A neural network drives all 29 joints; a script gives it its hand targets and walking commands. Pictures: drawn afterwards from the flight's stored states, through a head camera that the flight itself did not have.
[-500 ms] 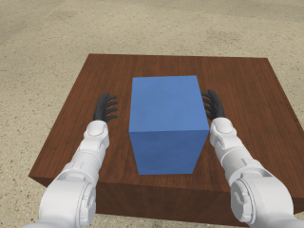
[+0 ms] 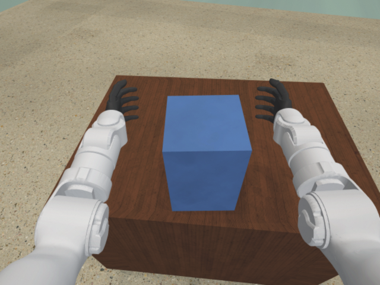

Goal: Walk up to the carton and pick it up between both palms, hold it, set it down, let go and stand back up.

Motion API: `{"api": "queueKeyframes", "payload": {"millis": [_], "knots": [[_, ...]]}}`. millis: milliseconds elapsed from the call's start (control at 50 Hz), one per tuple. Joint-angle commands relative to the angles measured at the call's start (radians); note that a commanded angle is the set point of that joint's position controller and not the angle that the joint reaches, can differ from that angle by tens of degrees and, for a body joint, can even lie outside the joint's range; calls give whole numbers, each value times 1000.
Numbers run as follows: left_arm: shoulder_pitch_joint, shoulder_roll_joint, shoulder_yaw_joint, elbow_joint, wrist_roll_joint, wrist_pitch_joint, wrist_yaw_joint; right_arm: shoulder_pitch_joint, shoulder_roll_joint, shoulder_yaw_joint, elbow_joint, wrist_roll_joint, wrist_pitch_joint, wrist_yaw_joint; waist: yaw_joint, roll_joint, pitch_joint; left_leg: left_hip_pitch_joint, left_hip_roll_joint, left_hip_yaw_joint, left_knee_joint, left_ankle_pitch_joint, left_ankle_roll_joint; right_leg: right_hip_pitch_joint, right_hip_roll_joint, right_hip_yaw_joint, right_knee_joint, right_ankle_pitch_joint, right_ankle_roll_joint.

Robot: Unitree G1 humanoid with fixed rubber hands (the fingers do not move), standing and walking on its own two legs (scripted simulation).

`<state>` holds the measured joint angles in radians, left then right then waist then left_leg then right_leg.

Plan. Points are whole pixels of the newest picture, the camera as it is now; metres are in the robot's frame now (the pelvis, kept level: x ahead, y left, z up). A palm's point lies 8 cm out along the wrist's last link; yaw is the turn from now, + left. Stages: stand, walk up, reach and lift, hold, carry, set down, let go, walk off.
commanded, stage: set down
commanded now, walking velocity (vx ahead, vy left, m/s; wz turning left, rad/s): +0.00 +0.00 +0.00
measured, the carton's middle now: (203, 156) +0.46 -0.01 +0.00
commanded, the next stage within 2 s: none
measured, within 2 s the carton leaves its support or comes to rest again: neither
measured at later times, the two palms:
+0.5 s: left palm (113, 145) +0.40 +0.19 +0.10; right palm (287, 140) +0.41 -0.18 +0.11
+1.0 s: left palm (109, 187) +0.33 +0.19 +0.05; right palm (285, 182) +0.35 -0.18 +0.05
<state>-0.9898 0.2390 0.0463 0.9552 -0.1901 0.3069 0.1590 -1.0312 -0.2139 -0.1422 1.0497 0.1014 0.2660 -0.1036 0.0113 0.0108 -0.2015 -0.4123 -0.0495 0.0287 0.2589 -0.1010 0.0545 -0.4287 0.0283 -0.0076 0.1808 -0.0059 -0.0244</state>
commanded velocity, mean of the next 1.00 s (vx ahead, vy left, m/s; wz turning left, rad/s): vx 0.00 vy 0.00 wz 0.00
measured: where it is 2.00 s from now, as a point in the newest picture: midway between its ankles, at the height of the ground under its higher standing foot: outside the picture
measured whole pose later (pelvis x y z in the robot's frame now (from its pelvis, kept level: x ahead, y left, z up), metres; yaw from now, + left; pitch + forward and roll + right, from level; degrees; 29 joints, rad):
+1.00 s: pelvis +0.01 +0.00 +0.00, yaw +0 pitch +2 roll -1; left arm -0.30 0.13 0.07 0.47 -0.08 0.15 0.05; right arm -0.31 -0.13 -0.04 0.53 0.15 0.08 -0.15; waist 0.03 0.00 -0.03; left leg -0.14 -0.04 0.02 0.25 -0.15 0.05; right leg -0.18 0.04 -0.01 0.20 -0.07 -0.03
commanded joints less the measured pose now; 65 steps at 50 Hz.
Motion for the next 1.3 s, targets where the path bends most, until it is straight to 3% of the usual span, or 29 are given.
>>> {"api": "queueKeyframes", "payload": {"millis": [0,100,220,300,360,460,560,700,840,1020,1280], "knots": [[-660,223,-1,-232,-44,12,22,-611,-199,-34,-244,-9,19,-14,-2,-6,-631,241,61,-69,35,269,-73,276,-29,47,64,106,-26],[-673,246,-21,-244,-78,57,20,-634,-216,-30,-245,3,67,-21,-19,-5,-679,264,54,-75,53,304,-71,280,-23,35,75,123,-28],[-525,228,22,-241,-30,51,-47,-488,-178,0,-236,23,72,-25,-35,6,-564,231,22,-73,-1,309,-72,462,-28,40,53,233,-26],[-378,193,78,-284,35,10,-101,-322,-124,17,-296,26,42,-30,-36,17,-466,187,15,-67,-68,295,-77,626,-36,53,28,301,-31],[-316,174,101,-365,64,-41,-124,-239,-93,15,-405,19,2,-36,-33,26,-455,169,21,-57,-102,294,-77,695,-46,64,19,319,-39],[-323,159,88,-509,61,-122,-100,-221,-66,4,-592,-16,-61,-40,-18,15,-543,130,32,-52,-94,269,-49,707,-62,74,54,292,-50],[-205,111,73,-550,78,-161,-74,-113,-49,20,-671,-35,-105,-40,-12,-26,-586,132,28,-56,-46,279,-24,683,-61,75,101,300,-45],[51,55,100,-566,134,-172,-104,131,-30,60,-653,-9,-162,-60,-7,-26,-420,180,20,-48,-29,320,-49,694,-44,76,109,336,-38],[208,5,79,-665,136,-188,-126,294,-25,77,-680,30,-215,-63,14,7,-227,240,44,-37,-33,312,-77,611,-29,76,72,208,-51],[347,-36,-33,-762,86,-287,-86,449,-61,66,-784,56,-286,-10,11,-10,-231,273,62,-54,7,300,-69,506,-38,84,80,100,-55],[613,-93,-68,-681,143,-495,-36,705,-48,100,-705,66,-469,51,21,-21,-152,210,58,-85,36,266,-59,502,-50,97,125,122,-58]]}}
